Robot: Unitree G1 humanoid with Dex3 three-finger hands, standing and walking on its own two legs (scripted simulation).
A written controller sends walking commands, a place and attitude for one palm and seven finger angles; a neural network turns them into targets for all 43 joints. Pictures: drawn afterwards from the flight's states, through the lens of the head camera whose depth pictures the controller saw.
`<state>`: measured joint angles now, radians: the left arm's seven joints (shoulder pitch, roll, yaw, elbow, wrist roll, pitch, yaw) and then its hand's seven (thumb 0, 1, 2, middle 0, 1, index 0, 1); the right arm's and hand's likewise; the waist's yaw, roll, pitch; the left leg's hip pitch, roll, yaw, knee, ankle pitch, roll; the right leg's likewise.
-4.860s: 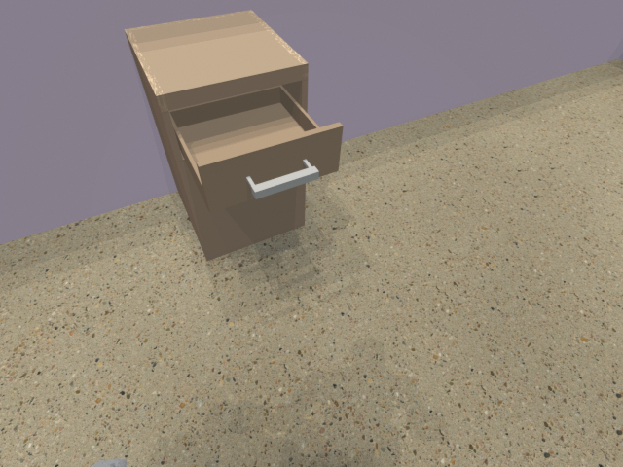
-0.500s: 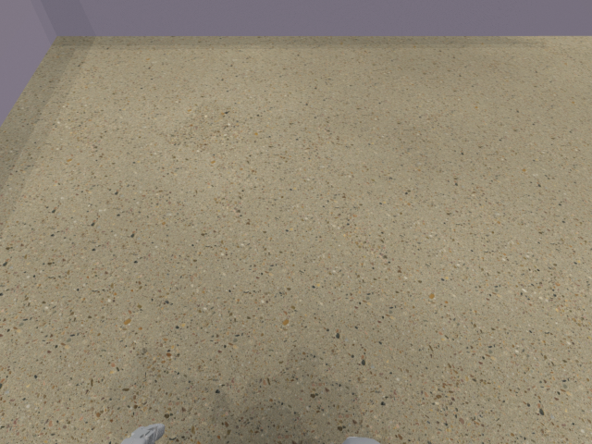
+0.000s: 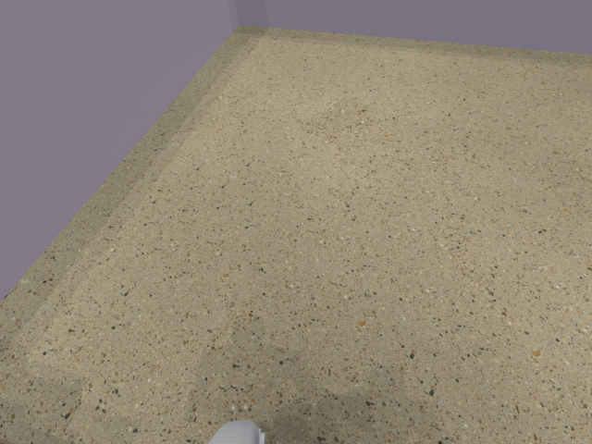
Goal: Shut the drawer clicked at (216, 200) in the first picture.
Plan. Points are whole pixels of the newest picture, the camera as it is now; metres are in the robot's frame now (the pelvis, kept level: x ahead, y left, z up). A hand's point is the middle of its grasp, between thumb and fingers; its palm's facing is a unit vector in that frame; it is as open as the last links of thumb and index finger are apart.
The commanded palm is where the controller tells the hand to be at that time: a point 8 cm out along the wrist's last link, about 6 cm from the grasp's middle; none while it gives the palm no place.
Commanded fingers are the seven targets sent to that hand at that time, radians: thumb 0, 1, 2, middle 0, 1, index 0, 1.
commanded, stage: turn to face it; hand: left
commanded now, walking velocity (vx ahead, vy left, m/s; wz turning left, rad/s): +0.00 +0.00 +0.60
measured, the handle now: out of the picture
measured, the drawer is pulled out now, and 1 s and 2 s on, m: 0.25 0.25 0.25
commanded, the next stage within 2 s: none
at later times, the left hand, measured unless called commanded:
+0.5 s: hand out of the picture +0.01 +0.31 -0.17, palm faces +0.32 -0.92 -0.24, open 7.4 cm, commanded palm none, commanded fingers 0.00 0.90 0.90 -0.20 -0.30 -0.20 -0.30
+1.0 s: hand out of the picture -0.01 +0.24 -0.14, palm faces +0.53 -0.80 -0.27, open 7.4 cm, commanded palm none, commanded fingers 0.00 0.90 0.90 -0.20 -0.30 -0.20 -0.30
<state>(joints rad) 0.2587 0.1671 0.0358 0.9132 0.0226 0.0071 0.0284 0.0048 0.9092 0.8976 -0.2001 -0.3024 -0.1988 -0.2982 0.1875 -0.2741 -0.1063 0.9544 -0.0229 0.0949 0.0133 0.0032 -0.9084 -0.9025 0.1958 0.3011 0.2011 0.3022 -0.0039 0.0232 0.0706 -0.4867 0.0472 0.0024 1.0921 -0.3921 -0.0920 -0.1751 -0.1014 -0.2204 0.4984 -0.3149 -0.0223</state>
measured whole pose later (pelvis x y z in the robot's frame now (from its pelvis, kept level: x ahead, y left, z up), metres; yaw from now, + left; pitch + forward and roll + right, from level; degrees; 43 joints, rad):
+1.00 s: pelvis +0.00 +0.02 +0.00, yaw +35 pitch -1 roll +1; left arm 0.17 0.17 0.02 0.87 0.01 0.02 0.03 0.01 0.91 0.90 -0.20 -0.30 -0.20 -0.30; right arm 0.27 -0.28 -0.11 0.96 -0.02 0.09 0.02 0.00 -0.91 -0.90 0.20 0.30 0.20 0.30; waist -0.06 0.04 0.06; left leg -0.52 0.00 -0.04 1.19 -0.36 -0.08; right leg -0.18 -0.07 -0.12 0.49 -0.29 0.00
